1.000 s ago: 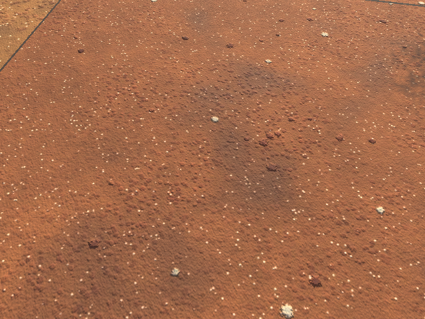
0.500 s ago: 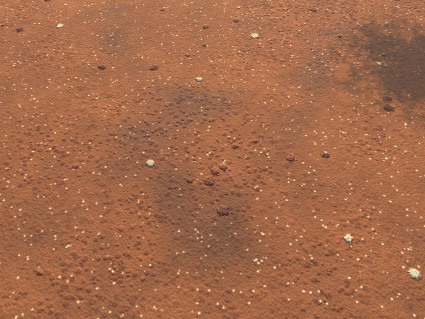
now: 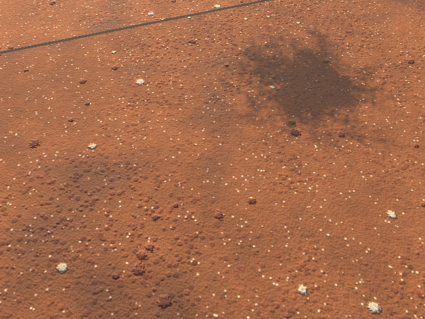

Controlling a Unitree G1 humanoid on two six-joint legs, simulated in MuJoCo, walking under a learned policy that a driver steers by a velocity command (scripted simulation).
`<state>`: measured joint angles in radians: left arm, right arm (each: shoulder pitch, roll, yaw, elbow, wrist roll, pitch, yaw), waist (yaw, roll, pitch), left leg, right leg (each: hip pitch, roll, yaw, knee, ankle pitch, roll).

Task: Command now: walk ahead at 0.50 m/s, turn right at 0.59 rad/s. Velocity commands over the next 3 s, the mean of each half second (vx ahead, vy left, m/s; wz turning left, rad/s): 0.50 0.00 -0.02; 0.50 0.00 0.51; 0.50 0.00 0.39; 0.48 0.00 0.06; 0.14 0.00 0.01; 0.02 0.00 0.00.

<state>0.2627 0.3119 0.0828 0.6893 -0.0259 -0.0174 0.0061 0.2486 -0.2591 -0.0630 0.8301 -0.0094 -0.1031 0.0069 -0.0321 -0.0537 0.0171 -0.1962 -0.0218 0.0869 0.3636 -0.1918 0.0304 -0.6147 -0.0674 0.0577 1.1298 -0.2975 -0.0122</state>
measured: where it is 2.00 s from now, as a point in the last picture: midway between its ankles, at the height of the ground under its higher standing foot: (138, 177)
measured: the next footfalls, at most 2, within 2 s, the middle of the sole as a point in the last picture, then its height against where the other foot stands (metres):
right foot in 0.28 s outside the picture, level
left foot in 0.80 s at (173, 293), level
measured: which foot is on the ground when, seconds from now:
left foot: down 0.00-0.30, up 0.32-0.78, down 0.80-1.00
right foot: up 0.00-0.26, down 0.28-0.82, up 0.84-1.00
